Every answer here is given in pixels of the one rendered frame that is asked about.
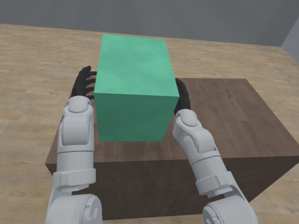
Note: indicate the left robot forearm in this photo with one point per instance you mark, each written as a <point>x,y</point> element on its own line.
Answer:
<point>75,146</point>

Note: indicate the pedestal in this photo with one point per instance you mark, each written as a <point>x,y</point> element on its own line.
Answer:
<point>139,179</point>

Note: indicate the robot right upper arm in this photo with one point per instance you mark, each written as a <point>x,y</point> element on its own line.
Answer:
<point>229,210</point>

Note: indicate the robot left upper arm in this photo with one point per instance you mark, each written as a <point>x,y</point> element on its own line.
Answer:
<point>75,209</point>

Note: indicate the carton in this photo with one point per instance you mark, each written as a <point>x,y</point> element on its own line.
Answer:
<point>135,90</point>

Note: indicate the robot right hand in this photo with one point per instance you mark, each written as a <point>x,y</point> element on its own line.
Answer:
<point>183,102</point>

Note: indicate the right robot forearm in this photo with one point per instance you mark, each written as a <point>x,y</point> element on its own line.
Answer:
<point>198,144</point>

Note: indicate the robot left hand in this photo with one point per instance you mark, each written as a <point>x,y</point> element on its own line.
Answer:
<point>79,88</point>

